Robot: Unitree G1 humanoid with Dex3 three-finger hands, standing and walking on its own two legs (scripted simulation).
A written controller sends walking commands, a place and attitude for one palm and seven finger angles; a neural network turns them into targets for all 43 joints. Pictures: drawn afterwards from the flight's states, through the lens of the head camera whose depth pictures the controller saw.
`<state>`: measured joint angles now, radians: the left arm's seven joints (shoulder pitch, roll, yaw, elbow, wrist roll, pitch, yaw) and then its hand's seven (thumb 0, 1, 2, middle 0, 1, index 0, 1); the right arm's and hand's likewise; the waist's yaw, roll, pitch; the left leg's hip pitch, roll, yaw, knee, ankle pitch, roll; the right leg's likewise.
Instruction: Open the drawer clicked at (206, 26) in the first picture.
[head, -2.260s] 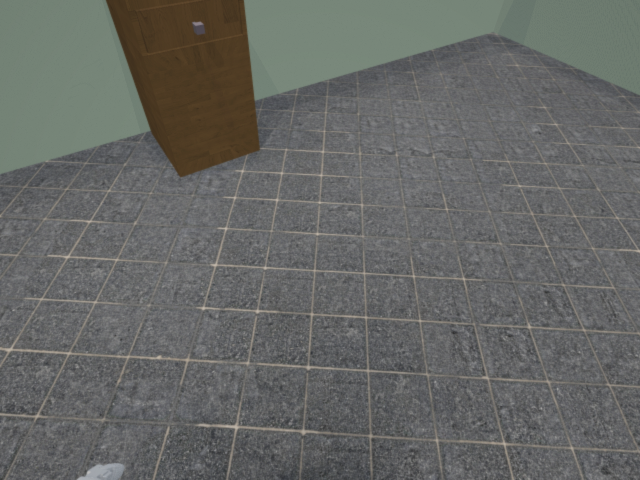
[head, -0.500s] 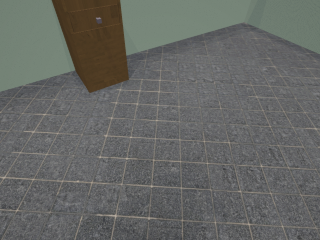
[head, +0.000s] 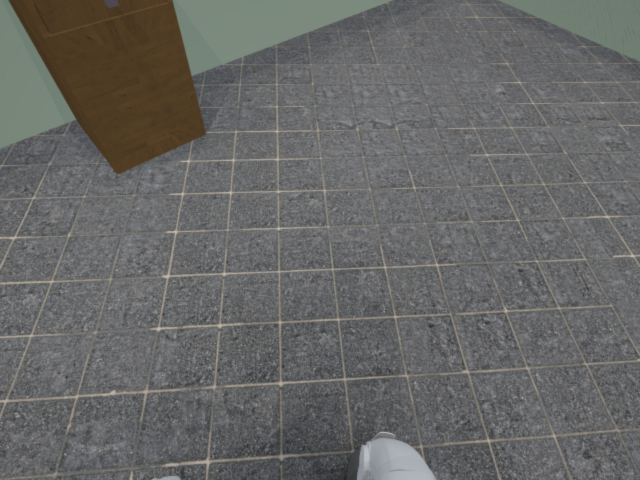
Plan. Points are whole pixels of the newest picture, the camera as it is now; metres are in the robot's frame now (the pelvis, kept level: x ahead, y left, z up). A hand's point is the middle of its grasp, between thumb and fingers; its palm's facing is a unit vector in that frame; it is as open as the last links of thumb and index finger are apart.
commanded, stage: walk to a spot facing it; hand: left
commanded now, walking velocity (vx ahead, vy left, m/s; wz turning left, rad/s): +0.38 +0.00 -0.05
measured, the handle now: out of the picture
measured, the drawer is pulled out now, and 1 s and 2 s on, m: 0.00 0.00 0.00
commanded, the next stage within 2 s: turn to face it in 1.80 s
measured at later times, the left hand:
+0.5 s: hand (200, 445) +0.19 +0.18 -0.18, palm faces +0.12 -0.98 -0.15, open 7.3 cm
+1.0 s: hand (237, 231) +0.57 +0.17 -0.16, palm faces -0.06 -0.98 -0.21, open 7.4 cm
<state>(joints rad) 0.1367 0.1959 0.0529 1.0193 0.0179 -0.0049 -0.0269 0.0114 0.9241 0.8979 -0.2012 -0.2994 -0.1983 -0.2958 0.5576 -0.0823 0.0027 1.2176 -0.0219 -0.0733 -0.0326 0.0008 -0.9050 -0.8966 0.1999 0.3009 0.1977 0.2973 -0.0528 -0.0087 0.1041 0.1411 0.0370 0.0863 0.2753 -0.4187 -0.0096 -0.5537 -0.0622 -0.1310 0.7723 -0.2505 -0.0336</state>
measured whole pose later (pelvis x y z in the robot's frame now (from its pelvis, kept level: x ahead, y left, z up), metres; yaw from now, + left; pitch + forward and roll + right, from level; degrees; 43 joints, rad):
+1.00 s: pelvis +0.46 -0.02 +0.00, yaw -3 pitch -1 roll +1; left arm 0.13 0.19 0.07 1.02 0.03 -0.02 -0.03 0.00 0.91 0.90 -0.20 -0.30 -0.20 -0.30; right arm 0.46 -0.12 -0.04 1.16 -0.03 -0.06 -0.01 0.00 -0.91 -0.90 0.20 0.30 0.20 0.30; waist -0.05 0.00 0.07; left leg 0.06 0.08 0.24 0.40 -0.42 -0.06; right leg -0.46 -0.09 -0.14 0.61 -0.20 -0.01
